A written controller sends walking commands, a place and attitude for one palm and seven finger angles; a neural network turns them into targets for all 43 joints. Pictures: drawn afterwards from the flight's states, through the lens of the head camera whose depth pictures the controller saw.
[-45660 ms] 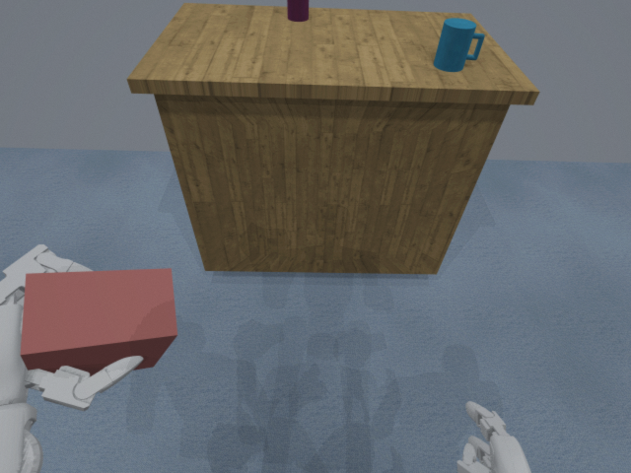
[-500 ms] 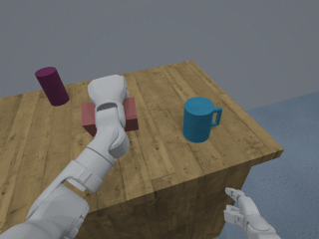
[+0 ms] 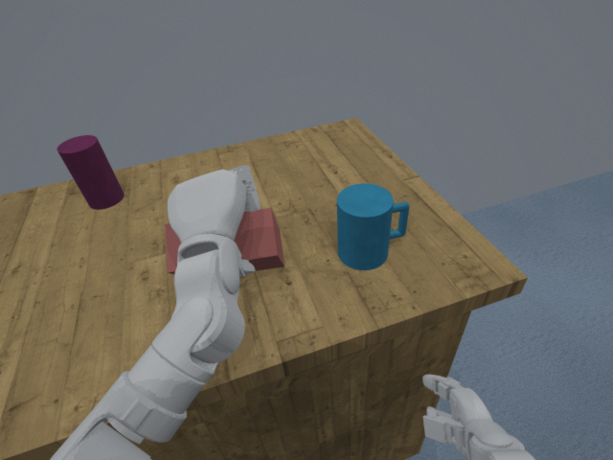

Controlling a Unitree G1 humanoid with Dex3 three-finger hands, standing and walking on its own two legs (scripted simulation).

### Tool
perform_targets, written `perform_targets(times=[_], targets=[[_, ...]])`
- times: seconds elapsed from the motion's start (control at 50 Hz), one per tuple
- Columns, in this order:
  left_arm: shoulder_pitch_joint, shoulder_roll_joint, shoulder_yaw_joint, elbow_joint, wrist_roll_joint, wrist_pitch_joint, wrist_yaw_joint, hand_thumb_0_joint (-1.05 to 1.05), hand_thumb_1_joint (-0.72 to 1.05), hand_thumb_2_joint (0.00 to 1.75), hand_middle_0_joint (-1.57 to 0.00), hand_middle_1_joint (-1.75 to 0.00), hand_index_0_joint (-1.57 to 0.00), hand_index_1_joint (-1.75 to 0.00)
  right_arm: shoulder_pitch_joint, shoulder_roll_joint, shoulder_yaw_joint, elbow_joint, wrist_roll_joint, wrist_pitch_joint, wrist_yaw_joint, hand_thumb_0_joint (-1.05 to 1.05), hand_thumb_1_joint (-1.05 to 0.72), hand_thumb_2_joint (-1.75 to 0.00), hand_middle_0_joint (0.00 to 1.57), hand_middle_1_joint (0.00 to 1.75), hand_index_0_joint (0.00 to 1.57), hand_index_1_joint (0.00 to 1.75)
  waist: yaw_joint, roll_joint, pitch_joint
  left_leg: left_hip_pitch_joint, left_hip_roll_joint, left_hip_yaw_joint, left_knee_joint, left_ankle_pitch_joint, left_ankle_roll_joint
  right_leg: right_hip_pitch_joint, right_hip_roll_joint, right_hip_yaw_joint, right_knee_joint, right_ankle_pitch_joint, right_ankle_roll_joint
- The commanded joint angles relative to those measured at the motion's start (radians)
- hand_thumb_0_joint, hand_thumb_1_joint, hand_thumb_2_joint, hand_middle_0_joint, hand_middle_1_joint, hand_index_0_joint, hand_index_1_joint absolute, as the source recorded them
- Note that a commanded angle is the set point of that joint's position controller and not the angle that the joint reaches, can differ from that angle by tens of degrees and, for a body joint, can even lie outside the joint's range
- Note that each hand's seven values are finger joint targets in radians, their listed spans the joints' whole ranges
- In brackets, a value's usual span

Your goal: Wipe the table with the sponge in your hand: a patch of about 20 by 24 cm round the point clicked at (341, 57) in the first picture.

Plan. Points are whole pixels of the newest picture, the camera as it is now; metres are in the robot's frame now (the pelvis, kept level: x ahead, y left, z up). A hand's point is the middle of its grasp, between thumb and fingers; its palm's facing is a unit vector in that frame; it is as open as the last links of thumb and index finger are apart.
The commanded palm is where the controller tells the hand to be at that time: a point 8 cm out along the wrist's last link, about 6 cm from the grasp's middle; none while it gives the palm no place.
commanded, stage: wipe back along the third lane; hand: left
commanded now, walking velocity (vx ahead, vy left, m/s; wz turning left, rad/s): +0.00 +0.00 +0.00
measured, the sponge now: (232, 249) +0.36 +0.16 +0.12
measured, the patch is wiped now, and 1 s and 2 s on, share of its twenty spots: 0.95 0.95 0.95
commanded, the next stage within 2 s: slide back across to the middle lane in 0.58 s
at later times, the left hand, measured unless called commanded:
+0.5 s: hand (241, 252) +0.29 +0.11 +0.18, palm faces +0.35 -0.23 -0.91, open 9.5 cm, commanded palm +0.23 +0.12 +0.19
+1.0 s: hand (236, 264) +0.27 +0.11 +0.19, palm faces +0.31 -0.29 -0.90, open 9.5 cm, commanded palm +0.21 +0.14 +0.21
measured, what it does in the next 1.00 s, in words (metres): shifts its weight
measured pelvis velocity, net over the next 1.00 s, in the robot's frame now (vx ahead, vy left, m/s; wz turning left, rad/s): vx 0.00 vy -0.06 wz -0.07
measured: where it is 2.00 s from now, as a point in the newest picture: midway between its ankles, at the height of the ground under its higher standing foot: outside the picture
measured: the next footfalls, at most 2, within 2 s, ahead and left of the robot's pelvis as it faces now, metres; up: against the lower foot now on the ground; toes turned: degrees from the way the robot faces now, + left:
none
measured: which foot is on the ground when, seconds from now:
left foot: down 0.00-1.00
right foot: down 0.00-1.00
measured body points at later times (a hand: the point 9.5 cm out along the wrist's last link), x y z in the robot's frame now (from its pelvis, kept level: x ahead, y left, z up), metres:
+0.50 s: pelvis -0.01 -0.05 +0.00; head -0.05 -0.11 +0.44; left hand +0.27 +0.12 +0.23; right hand +0.23 -0.26 -0.07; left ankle -0.03 +0.08 -0.74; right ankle -0.01 -0.11 -0.74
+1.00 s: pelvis +0.00 -0.06 +0.00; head -0.03 -0.12 +0.45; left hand +0.25 +0.12 +0.24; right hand +0.24 -0.26 -0.07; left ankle -0.03 +0.08 -0.73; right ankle -0.01 -0.11 -0.74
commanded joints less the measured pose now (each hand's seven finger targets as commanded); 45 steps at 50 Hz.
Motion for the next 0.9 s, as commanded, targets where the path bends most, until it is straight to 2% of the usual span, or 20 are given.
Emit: perform_targets(times=[0.0,0.18,0.22,0.3,0.32,0.34,0.4,0.42,0.44,0.52,0.54,0.58,0.62,0.64,0.7,0.72,0.74,0.82,0.84,0.88], targets=[[-0.047,0.009,0.03,-0.107,-0.071,0.005,-0.039,0.0,0.1,1.3,-1.2,-1.6,-1.2,-1.6,-0.251,-0.091,-0.047,-0.199,0.0,-0.038,-0.006,0.0,-0.9,-0.9,0.2,0.3,0.2,0.3,-0.011,-0.163,-0.115,-0.007,0.075,-0.013,-0.062,0.314,-0.022,0.106,0.008,-0.01,-0.028,0.314,-0.054],[0.056,0.063,0.075,-0.209,-0.095,0.0,-0.032,0.0,0.1,1.3,-1.2,-1.6,-1.2,-1.6,-0.27,-0.088,-0.046,-0.218,0.003,-0.036,-0.02,0.0,-0.9,-0.9,0.2,0.3,0.2,0.3,-0.02,-0.164,-0.045,-0.035,0.064,0.006,-0.058,0.226,-0.012,0.103,0.004,0.062,-0.08,0.228,-0.037],[0.058,0.122,0.134,-0.24,-0.101,-0.009,-0.032,0.0,0.1,1.3,-1.2,-1.6,-1.2,-1.6,-0.273,-0.09,-0.046,-0.218,0.002,-0.042,-0.026,0.0,-0.9,-0.9,0.2,0.3,0.2,0.3,-0.019,-0.162,-0.037,-0.034,0.061,0.005,-0.055,0.215,-0.006,0.107,0.008,0.094,-0.104,0.22,-0.036],[0.126,0.114,0.121,-0.238,-0.103,-0.016,-0.036,0.0,0.1,1.3,-1.2,-1.6,-1.2,-1.6,-0.27,-0.085,-0.045,-0.22,0.0,-0.054,-0.034,0.0,-0.9,-0.9,0.2,0.3,0.2,0.3,-0.012,-0.17,-0.042,-0.029,0.048,0.023,-0.041,0.224,-0.005,0.121,-0.003,0.117,-0.12,0.217,-0.023],[0.143,0.16,0.171,-0.271,-0.114,-0.028,-0.038,0.0,0.1,1.3,-1.2,-1.6,-1.2,-1.6,-0.279,-0.088,-0.047,-0.224,0.002,-0.057,-0.032,0.0,-0.9,-0.9,0.2,0.3,0.2,0.3,-0.009,-0.16,-0.045,-0.03,0.051,0.019,-0.039,0.219,-0.005,0.126,-0.001,0.134,-0.129,0.213,-0.025],[0.164,0.117,0.129,-0.263,-0.114,-0.026,-0.04,0.0,0.1,1.3,-1.2,-1.6,-1.2,-1.6,-0.279,-0.086,-0.048,-0.229,0.001,-0.057,-0.033,0.0,-0.9,-0.9,0.2,0.3,0.2,0.3,-0.011,-0.162,-0.054,-0.035,0.047,0.026,-0.036,0.213,-0.005,0.134,-0.009,0.132,-0.123,0.198,-0.02],[0.206,0.11,0.119,-0.285,-0.116,-0.038,-0.047,0.0,0.1,1.3,-1.2,-1.6,-1.2,-1.6,-0.277,-0.084,-0.048,-0.23,0.001,-0.065,-0.032,0.0,-0.9,-0.9,0.2,0.3,0.2,0.3,-0.008,-0.164,-0.039,-0.026,0.045,0.026,-0.033,0.216,-0.003,0.122,-0.012,0.139,-0.141,0.199,-0.015],[0.224,0.146,0.165,-0.321,-0.126,-0.05,-0.049,0.0,0.1,1.3,-1.2,-1.6,-1.2,-1.6,-0.282,-0.085,-0.051,-0.236,0.001,-0.069,-0.03,0.0,-0.9,-0.9,0.2,0.3,0.2,0.3,-0.003,-0.17,-0.038,-0.025,0.047,0.024,-0.03,0.213,0.0,0.123,-0.009,0.15,-0.149,0.195,-0.015],[0.245,0.109,0.126,-0.315,-0.125,-0.05,-0.05,0.0,0.1,1.3,-1.2,-1.6,-1.2,-1.6,-0.277,-0.084,-0.051,-0.238,-0.001,-0.072,-0.031,0.0,-0.9,-0.9,0.2,0.3,0.2,0.3,-0.006,-0.174,-0.051,-0.025,0.042,0.029,-0.024,0.221,0.002,0.135,-0.016,0.145,-0.136,0.215,-0.01],[0.275,0.174,0.188,-0.384,-0.136,-0.076,-0.051,0.0,0.1,1.3,-1.2,-1.6,-1.2,-1.6,-0.277,-0.085,-0.05,-0.236,-0.001,-0.078,-0.035,0.0,-0.9,-0.9,0.2,0.3,0.2,0.3,-0.001,-0.186,-0.037,-0.012,0.042,0.025,-0.018,0.209,0.003,0.121,-0.019,0.177,-0.161,0.203,-0.005],[0.273,0.124,0.139,-0.374,-0.135,-0.072,-0.052,0.0,0.1,1.3,-1.2,-1.6,-1.2,-1.6,-0.276,-0.08,-0.051,-0.242,-0.004,-0.08,-0.037,0.0,-0.9,-0.9,0.2,0.3,0.2,0.3,-0.006,-0.187,-0.032,-0.016,0.039,0.03,-0.016,0.207,0.005,0.121,-0.026,0.168,-0.157,0.195,-0.001],[0.288,0.119,0.133,-0.364,-0.131,-0.079,-0.052,0.0,0.1,1.3,-1.2,-1.6,-1.2,-1.6,-0.266,-0.082,-0.049,-0.235,-0.004,-0.085,-0.04,0.0,-0.9,-0.9,0.2,0.3,0.2,0.3,-0.008,-0.192,-0.004,-0.007,0.04,0.024,-0.02,0.208,0.004,0.095,-0.022,0.168,-0.169,0.184,-0.002],[0.327,0.179,0.2,-0.427,-0.135,-0.096,-0.048,0.0,0.1,1.3,-1.2,-1.6,-1.2,-1.6,-0.265,-0.084,-0.052,-0.241,-0.004,-0.09,-0.035,0.0,-0.9,-0.9,0.2,0.3,0.2,0.3,0.005,-0.179,-0.015,0.002,0.042,0.021,-0.019,0.214,0.004,0.101,-0.015,0.185,-0.168,0.187,-0.007],[0.365,0.126,0.149,-0.426,-0.136,-0.094,-0.049,0.0,0.1,1.3,-1.2,-1.6,-1.2,-1.6,-0.264,-0.079,-0.052,-0.248,-0.006,-0.09,-0.033,0.0,-0.9,-0.9,0.2,0.3,0.2,0.3,0.005,-0.171,-0.032,-0.007,0.038,0.025,-0.013,0.226,0.004,0.125,-0.026,0.177,-0.148,0.23,0.0],[0.395,0.194,0.221,-0.454,-0.138,-0.11,-0.043,0.0,0.1,1.3,-1.2,-1.6,-1.2,-1.6,-0.256,-0.077,-0.046,-0.238,-0.011,-0.087,-0.037,0.0,-0.9,-0.9,0.2,0.3,0.2,0.3,0.014,-0.196,-0.049,-0.004,0.037,0.017,-0.01,0.237,-0.003,0.15,-0.033,0.196,-0.139,0.309,0.009],[0.39,0.259,0.289,-0.499,-0.139,-0.118,-0.037,0.0,0.1,1.3,-1.2,-1.6,-1.2,-1.6,-0.265,-0.08,-0.05,-0.239,-0.011,-0.088,-0.037,0.0,-0.9,-0.9,0.2,0.3,0.2,0.3,0.018,-0.184,-0.047,0.004,0.041,0.018,-0.011,0.233,-0.001,0.137,-0.021,0.216,-0.146,0.271,-0.001],[0.38,0.207,0.242,-0.491,-0.142,-0.113,-0.036,0.0,0.1,1.3,-1.2,-1.6,-1.2,-1.6,-0.266,-0.075,-0.049,-0.245,-0.014,-0.085,-0.041,0.0,-0.9,-0.9,0.2,0.3,0.2,0.3,0.013,-0.176,-0.055,-0.007,0.036,0.023,-0.008,0.233,0.0,0.151,-0.032,0.196,-0.136,0.276,0.004],[0.348,0.31,0.344,-0.508,-0.141,-0.122,-0.031,0.0,0.1,1.3,-1.2,-1.6,-1.2,-1.6,-0.264,-0.077,-0.047,-0.234,-0.015,-0.094,-0.055,0.0,-0.9,-0.9,0.2,0.3,0.2,0.3,0.019,-0.143,-0.01,0.014,0.038,0.014,-0.015,0.216,-0.001,0.09,-0.012,0.226,-0.172,0.169,-0.012],[0.365,0.27,0.313,-0.496,-0.146,-0.119,-0.033,0.0,0.1,1.3,-1.2,-1.6,-1.2,-1.6,-0.261,-0.076,-0.046,-0.239,-0.019,-0.093,-0.056,0.0,-0.9,-0.9,0.2,0.3,0.2,0.3,0.019,-0.142,-0.023,0.002,0.036,0.015,-0.017,0.232,-0.003,0.116,-0.018,0.199,-0.151,0.196,-0.011],[0.391,0.279,0.326,-0.506,-0.151,-0.123,-0.039,0.0,0.1,1.3,-1.2,-1.6,-1.2,-1.6,-0.255,-0.075,-0.044,-0.235,-0.02,-0.09,-0.059,0.0,-0.9,-0.9,0.2,0.3,0.2,0.3,0.023,-0.144,-0.029,0.009,0.036,0.012,-0.014,0.256,-0.006,0.127,-0.022,0.199,-0.147,0.265,-0.003]])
